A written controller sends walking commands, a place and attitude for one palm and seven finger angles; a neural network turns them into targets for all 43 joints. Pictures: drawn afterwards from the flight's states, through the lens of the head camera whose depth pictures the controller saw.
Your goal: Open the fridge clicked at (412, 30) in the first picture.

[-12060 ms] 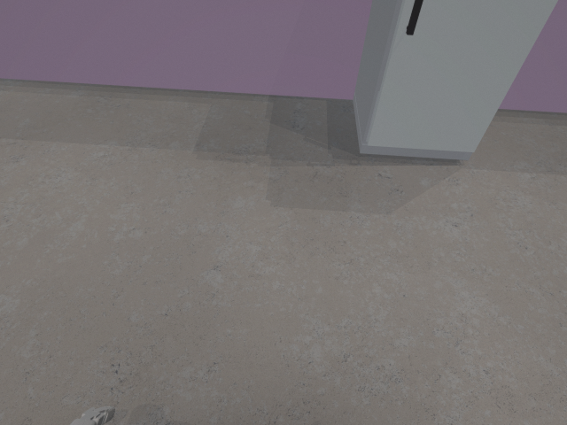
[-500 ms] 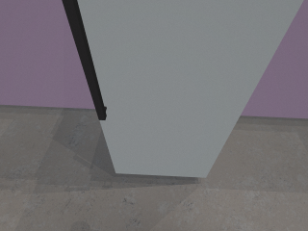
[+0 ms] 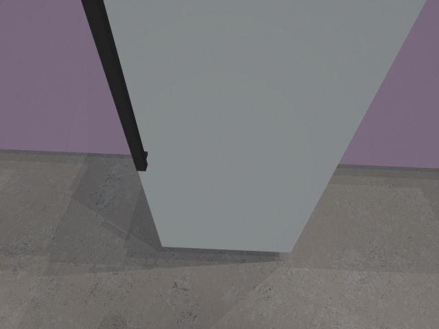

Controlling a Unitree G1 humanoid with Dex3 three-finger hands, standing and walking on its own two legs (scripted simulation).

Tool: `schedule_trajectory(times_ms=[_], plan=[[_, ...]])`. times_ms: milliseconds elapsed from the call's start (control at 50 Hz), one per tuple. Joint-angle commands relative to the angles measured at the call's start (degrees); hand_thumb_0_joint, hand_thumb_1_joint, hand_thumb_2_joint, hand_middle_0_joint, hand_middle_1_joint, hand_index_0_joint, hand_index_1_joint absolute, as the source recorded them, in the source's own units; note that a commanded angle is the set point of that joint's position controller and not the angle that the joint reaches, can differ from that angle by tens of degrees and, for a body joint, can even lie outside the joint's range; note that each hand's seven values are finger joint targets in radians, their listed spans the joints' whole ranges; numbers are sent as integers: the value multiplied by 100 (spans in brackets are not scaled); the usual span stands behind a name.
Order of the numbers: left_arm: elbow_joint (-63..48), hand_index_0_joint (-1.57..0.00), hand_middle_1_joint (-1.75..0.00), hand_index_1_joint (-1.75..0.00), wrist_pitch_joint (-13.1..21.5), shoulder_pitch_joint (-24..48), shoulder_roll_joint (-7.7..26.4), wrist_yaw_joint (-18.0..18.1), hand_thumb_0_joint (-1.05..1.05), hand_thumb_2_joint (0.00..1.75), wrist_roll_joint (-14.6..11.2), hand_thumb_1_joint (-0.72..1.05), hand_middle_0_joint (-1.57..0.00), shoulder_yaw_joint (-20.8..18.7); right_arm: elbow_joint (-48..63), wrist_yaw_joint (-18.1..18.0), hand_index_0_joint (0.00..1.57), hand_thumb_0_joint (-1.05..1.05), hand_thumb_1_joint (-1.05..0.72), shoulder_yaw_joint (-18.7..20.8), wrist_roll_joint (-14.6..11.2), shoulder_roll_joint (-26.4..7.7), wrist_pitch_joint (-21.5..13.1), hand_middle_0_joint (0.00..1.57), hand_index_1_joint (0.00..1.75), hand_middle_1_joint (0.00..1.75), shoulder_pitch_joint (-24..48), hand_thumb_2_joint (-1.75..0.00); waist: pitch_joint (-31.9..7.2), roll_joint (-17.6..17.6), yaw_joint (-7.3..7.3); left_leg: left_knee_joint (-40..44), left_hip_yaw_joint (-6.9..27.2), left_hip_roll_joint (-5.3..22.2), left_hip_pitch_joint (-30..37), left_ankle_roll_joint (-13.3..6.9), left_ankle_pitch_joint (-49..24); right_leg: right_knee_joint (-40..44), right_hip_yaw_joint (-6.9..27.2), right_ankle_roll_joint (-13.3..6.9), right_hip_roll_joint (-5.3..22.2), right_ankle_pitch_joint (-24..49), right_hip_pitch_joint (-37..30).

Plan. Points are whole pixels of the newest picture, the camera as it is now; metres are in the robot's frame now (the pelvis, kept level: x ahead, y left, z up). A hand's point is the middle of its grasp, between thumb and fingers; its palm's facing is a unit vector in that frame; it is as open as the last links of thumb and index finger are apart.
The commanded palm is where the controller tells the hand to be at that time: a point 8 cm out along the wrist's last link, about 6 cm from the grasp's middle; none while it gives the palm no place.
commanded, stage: look again from close up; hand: left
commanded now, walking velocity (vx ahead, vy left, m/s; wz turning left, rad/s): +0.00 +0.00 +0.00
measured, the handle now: (125, 96) +0.53 +0.25 +0.14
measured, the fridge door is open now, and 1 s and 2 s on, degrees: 0 0 0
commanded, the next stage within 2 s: raise the hand to about handle height in 0.12 s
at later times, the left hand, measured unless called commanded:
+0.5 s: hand (128, 266) +0.21 +0.17 +0.03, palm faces +0.11 -0.99 +0.04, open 7.8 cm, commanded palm +0.11 +0.24 -0.04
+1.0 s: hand (108, 280) +0.20 +0.21 -0.01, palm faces -0.08 -1.00 -0.04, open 10.7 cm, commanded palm +0.15 +0.28 +0.01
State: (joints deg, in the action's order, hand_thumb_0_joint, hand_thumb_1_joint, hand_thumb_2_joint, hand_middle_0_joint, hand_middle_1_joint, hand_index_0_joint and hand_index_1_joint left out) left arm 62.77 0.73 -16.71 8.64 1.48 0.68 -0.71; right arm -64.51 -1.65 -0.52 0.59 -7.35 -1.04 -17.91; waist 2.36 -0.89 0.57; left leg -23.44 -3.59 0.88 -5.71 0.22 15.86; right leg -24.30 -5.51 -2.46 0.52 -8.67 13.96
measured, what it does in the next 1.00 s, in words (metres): lowers itself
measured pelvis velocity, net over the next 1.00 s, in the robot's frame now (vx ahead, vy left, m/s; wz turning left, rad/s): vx -0.03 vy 0.02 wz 0.04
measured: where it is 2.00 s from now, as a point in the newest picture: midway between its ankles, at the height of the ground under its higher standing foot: outside the picture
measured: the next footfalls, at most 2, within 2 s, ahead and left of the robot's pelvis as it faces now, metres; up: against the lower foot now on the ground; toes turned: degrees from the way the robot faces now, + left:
none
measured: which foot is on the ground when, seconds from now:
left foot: down 0.00-1.00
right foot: down 0.00-1.00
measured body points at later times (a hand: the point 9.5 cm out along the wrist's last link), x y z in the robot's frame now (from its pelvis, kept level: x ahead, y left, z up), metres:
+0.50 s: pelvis -0.02 +0.00 -0.03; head -0.03 +0.00 +0.42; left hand +0.20 +0.23 +0.03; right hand +0.15 -0.25 -0.09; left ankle -0.03 +0.12 -0.74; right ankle +0.05 -0.09 -0.74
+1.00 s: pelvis -0.03 +0.02 -0.07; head +0.02 +0.01 +0.38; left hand +0.20 +0.26 +0.00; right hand +0.16 -0.17 -0.15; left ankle -0.03 +0.12 -0.74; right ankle +0.05 -0.09 -0.74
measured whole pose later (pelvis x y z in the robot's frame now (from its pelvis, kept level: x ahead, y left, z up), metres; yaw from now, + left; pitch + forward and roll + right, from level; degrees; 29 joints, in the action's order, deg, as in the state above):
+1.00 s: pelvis -0.03 +0.02 -0.07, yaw +2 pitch +9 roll -1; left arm -1.1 11.0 -17.2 16.5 -20.9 -17.0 -10.6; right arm -31.8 -2.2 -5.0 -2.4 -9.8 -12.3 -13.5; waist -4.5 1.6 -0.2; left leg -59.2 -1.1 0.4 -37.9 -1.2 30.1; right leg -55.1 -6.2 -1.7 2.5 -20.3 43.6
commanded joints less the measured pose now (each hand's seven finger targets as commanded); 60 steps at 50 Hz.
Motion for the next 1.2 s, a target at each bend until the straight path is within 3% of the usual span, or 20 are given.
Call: schedule_trajectory(times_ms=[0, 180, 200, 220, 240, 280, 320, 380, 400, 420, 480, 540, 600, 700, 800, 900, 960, 1060, 1120, 1180], plan=[[-220, -20, -30, -30, 104, -334, 605, 49, 0, 90, 13, 90, -20, -84, 126, -16, 20, 0, -90, 93, 28, -577, -75, 20, 30, 30, -492, -90, 305, 44, -12, 590, 451, 464, -907, -149, -67, 577, 908, -56, 651, -364, -444], [-191, -20, -30, -30, 126, -345, 587, 57, 0, 90, 11, 90, -20, -84, 104, -26, 20, 0, -90, 101, 25, -575, -95, 20, 30, 30, -526, -90, 233, 94, -17, 595, 453, 509, -838, -131, -269, 495, 854, -72, 646, -43, -511], [123, -20, -30, -30, 201, -917, 602, 286, 0, 90, 32, 90, -20, -22, 451, 18, 20, 0, -90, 127, 0, -717, -162, 20, 30, 30, 238, -90, 27, 512, 241, -504, 41, 592, -816, 11, -704, -40, 1000, 20, 965, 2614, -498], [-8218, -20, -32, -32, 1166, 3171, 2522, 278, 0, 89, -1185, 88, -20, -1330, 2303, -441, 20, 0, -90, 440, 82, -1772, -972, 20, 30, 30, 385, -90, -2066, 2248, -450, 55, 295, -101, 599, 97, -1432, 16, 617, 260, 317, 2000, -984], [-7567, -20, -33, -33, 941, 1605, 1322, 485, 0, 88, -832, 85, -20, -448, 2287, -534, 20, 0, -90, -13, -100, -1168, -1516, 20, 30, 30, 867, -90, -2005, 2298, -62, 224, 37, -28, 153, 186, -2048, -205, 428, -151, 308, 920, -1292], [-5972, -21, -36, -36, 341, -169, -91, 581, 0, 86, -936, 81, -21, 302, 2094, -264, 20, 0, -90, 46, -325, -1068, -1823, 20, 30, 30, 520, -90, -860, 475, -133, 366, 276, 123, -854, -20, -453, -100, 284, 22, 167, -330, -457], [-6431, -21, -39, -39, 630, 16, -121, 374, 0, 84, -1139, 76, -21, 412, 2575, -325, 20, 0, -90, 101, -418, -1294, -2027, 20, 30, 30, 681, -90, 132, -741, -302, 132, 416, 69, -1315, -125, 608, 135, 309, 181, 201, -1388, 246], [-5502, -22, -43, -43, 1573, -137, 75, -70, 0, 81, -1229, 69, -22, -103, 2963, -141, 20, 0, -90, 331, -188, -1494, -2140, 20, 30, 30, 604, -90, 351, -2004, -244, -830, 473, -146, -2258, -105, 1024, -136, 434, 267, 221, -2631, 1261], [-5061, -22, -45, -45, 1951, -921, -78, -351, 0, 80, -1363, 67, -22, -241, 3103, -64, 20, 0, -90, 402, -144, -1480, -2133, 20, 30, 30, 654, -90, 184, -2150, -47, -1132, 415, -162, -2582, -50, 1019, -426, 413, 247, 216, -2783, 1392], [-4815, -22, -47, -47, 2309, -1689, 13, -724, 0, 79, -1486, 64, -22, -507, 3323, 89, 20, 0, -90, 471, -137, -1488, -2091, 20, 30, 30, 691, -90, -47, -1478, 247, -1361, 297, -231, -2706, 26, 835, -741, 479, 131, 202, -2614, 1306], [-5076, -22, -51, -51, 3360, -2046, 629, -1744, 0, 76, -1679, 57, -22, -1234, 3898, 408, 20, 0, -90, 559, -42, -1579, -1873, 20, 30, 30, 1134, -90, -695, -627, 364, -2166, 148, -361, -3249, 91, 581, -1686, 550, -68, 237, -1580, 1197], [-5812, -23, -55, -55, 3048, -1889, 928, -1897, 0, 73, -1525, 50, -23, -1327, 4466, 461, 20, 0, -90, 545, -140, -1579, -1505, 20, 30, 30, 1438, -90, -894, 129, 564, -2318, -4, -447, -3818, -1, 918, -1956, 723, -54, 272, -1889, 1490], [-7280, -23, -60, -60, 2903, -912, 1024, -1586, 0, 70, -1655, 43, -23, -1365, 4841, 321, 20, 0, -90, 487, -173, -1451, -1413, 20, 30, 30, 1317, -90, -1385, 284, 323, -2462, 89, -373, -3787, -112, 880, -2042, 813, 11, 204, -1951, 1600], [-9067, -24, -68, -68, 3619, 133, 1056, -1244, 0, 65, -1569, 32, -24, -1016, 4449, 127, 20, 0, -90, 371, -105, -1398, -1576, 20, 30, 30, 699, -90, -1871, 1038, -219, -2892, 473, -163, -3195, -161, 315, -2534, 617, -25, 27, -1032, 2080], [-8116, -25, -75, -75, 3129, 375, 980, -1977, 0, 60, -1551, 20, -25, -459, 4119, -68, 20, 0, -90, 228, -223, -1576, -1825, 20, 30, 30, 657, -90, -1442, 412, -607, -2891, 714, -69, -3463, -184, 964, -2428, 377, 101, -28, -1600, 2444], [-7115, -26, -82, -82, 1339, -464, 1641, -2265, 0, 55, -1764, 8, -26, -1655, 4426, -205, 20, 0, -90, 222, -374, -1522, -1596, 20, 30, 30, 948, -90, -1963, -233, 100, -2307, 601, -189, -3589, -118, 812, -1968, 404, 162, 111, -1816, 1273], [-7784, -26, -87, -87, 1054, -687, 1763, -1942, 0, 52, -2204, 1, -26, -2376, 4538, -198, 20, 0, -90, 165, -347, -1284, -1543, 20, 30, 30, 1159, -90, -2339, -11, 480, -2127, 550, -181, -3274, -26, -10, -2120, 269, 103, 114, -853, 623], [-8077, -27, -94, -94, 1733, -333, 1511, -1399, 0, 47, -2092, -10, -27, -2181, 4228, -107, 20, 0, -90, 158, -227, -1264, -1737, 20, 30, 30, 834, -90, -1595, 277, 221, -1998, 578, -83, -3108, 22, -327, -2140, 136, 57, 18, -495, 1080], [-7702, -28, -99, -99, 1887, 96, 1302, -1650, 0, 44, -1884, -17, -28, -1587, 4130, -95, 20, 0, -90, 166, -219, -1466, -1810, 20, 30, 30, 653, -90, -1164, 133, -154, -2032, 618, -56, -3125, -49, 72, -2019, 140, 96, 1, -858, 1501], [-7388, -28, -103, -103, 1744, 546, 1610, -2122, 0, 41, -1938, -24, -28, -1641, 4082, -208, 20, 0, -90, 186, -337, -1634, -1898, 20, 30, 30, 578, -90, -1196, 213, -233, -1947, 618, -90, -3053, -86, 735, -1681, 303, 144, 59, -1576, 1517]])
